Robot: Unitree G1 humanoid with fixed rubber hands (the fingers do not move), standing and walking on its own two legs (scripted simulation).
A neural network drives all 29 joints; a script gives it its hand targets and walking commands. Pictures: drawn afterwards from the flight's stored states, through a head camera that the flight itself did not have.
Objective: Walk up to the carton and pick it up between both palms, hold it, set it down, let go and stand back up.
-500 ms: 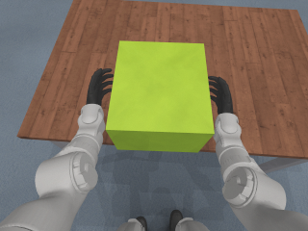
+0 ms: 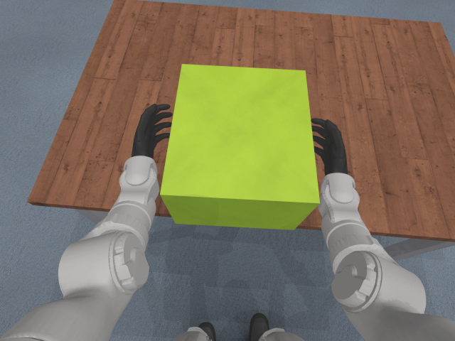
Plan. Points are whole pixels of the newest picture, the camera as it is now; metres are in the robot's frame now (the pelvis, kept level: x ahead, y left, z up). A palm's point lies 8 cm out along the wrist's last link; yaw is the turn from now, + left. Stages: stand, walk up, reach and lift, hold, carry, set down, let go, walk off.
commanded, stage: reach and lift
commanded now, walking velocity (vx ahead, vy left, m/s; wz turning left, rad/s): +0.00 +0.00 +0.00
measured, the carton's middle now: (238, 148) +0.46 +0.00 -0.05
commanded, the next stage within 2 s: none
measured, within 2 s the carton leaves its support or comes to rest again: leaves its support in 0.60 s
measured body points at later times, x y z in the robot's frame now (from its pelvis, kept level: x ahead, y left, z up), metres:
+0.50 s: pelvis +0.00 +0.00 +0.00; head +0.10 +0.01 +0.44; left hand +0.42 +0.17 +0.01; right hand +0.40 -0.17 +0.00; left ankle -0.03 +0.08 -0.73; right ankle +0.00 -0.11 -0.73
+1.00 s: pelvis -0.01 +0.00 +0.01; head +0.02 +0.01 +0.46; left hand +0.41 +0.16 +0.07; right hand +0.39 -0.18 +0.06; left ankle -0.03 +0.08 -0.73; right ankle +0.00 -0.11 -0.73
